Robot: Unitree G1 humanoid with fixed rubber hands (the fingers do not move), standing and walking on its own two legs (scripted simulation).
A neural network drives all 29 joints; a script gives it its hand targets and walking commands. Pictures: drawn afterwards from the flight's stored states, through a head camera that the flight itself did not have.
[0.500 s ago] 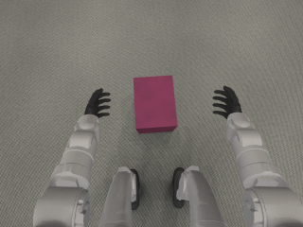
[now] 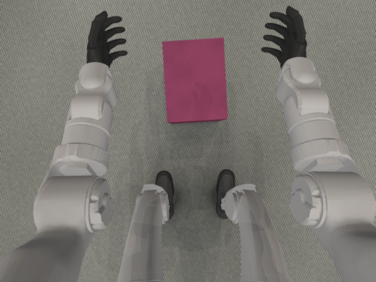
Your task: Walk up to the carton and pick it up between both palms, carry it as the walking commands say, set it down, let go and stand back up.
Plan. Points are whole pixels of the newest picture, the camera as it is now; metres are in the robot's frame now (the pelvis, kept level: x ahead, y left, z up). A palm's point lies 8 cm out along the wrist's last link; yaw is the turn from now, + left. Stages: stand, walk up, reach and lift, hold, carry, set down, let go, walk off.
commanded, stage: reach and lift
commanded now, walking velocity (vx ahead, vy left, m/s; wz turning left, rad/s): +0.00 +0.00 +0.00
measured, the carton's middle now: (194, 86) +0.54 +0.01 -0.56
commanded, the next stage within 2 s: none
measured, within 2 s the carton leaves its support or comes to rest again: neither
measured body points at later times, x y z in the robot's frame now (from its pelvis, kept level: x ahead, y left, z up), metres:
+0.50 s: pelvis -0.06 +0.00 -0.11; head +0.32 +0.01 +0.14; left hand +0.50 +0.19 -0.27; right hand +0.51 -0.16 -0.27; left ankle +0.06 +0.13 -0.62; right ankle +0.07 -0.12 -0.62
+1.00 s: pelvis -0.07 +0.00 -0.23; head +0.31 +0.01 +0.01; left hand +0.50 +0.19 -0.40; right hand +0.51 -0.15 -0.40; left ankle +0.06 +0.13 -0.62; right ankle +0.07 -0.12 -0.62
